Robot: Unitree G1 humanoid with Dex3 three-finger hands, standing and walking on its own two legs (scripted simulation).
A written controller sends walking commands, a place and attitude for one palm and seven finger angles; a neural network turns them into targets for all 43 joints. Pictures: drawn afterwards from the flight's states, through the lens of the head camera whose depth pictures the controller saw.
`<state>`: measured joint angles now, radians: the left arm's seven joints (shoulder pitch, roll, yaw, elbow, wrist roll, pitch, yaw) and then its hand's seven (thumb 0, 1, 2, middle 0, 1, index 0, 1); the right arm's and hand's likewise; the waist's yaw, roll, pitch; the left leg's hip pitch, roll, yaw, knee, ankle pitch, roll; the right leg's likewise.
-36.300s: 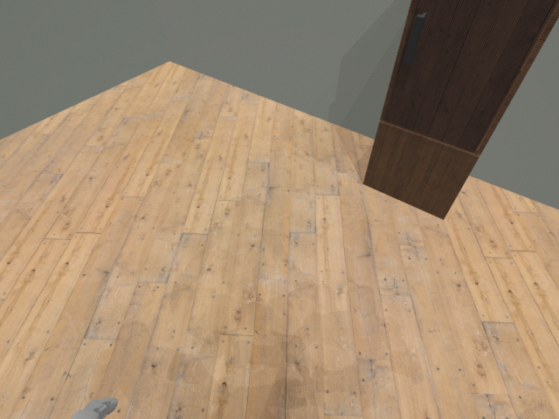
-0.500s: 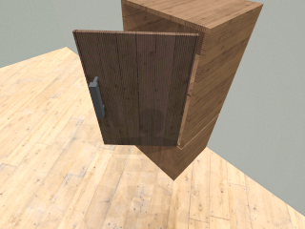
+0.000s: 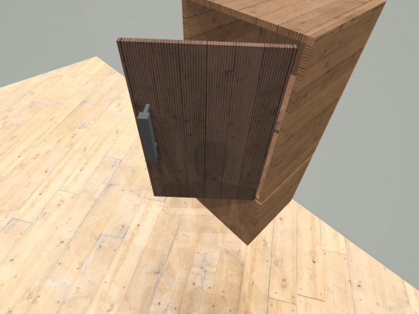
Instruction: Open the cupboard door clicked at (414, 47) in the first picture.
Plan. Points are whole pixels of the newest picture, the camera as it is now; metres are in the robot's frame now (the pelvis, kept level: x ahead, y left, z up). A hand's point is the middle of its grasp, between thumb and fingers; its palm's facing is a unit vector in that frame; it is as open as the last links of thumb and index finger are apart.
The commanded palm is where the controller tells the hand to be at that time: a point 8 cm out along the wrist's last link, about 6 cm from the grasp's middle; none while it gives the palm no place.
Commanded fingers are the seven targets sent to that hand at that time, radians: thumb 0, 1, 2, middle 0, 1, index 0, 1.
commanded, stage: come to a stop and stand still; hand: left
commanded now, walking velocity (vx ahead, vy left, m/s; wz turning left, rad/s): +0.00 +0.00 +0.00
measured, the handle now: (149, 133) +0.56 +0.20 +0.00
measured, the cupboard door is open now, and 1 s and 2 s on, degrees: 44 44 44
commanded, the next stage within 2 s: look again from close up in 0.54 s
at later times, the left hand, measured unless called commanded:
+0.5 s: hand out of the picture +0.07 +0.23 -0.17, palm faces -0.01 -0.96 -0.28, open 7.4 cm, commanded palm none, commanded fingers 0.00 0.90 0.90 -0.20 -0.30 -0.20 -0.30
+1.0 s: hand out of the picture +0.07 +0.23 -0.16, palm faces -0.02 -0.96 -0.29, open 7.4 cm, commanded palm none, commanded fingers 0.00 0.90 0.90 -0.20 -0.30 -0.20 -0.30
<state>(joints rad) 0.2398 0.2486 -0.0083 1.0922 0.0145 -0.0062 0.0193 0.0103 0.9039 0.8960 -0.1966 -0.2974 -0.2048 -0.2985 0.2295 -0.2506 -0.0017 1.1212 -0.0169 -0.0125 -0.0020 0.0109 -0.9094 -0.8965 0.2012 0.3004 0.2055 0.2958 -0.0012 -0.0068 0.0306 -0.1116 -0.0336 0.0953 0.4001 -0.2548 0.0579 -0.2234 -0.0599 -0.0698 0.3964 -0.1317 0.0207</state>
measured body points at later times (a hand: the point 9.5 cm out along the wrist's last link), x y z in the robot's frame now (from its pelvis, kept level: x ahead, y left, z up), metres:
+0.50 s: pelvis +0.02 +0.01 +0.00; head +0.02 +0.02 +0.45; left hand +0.07 +0.28 -0.15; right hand +0.08 -0.27 -0.14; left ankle -0.02 +0.08 -0.74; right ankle +0.05 -0.14 -0.74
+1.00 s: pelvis +0.02 +0.00 +0.00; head +0.02 +0.01 +0.45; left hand +0.07 +0.28 -0.14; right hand +0.07 -0.28 -0.14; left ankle -0.02 +0.08 -0.74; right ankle +0.05 -0.14 -0.74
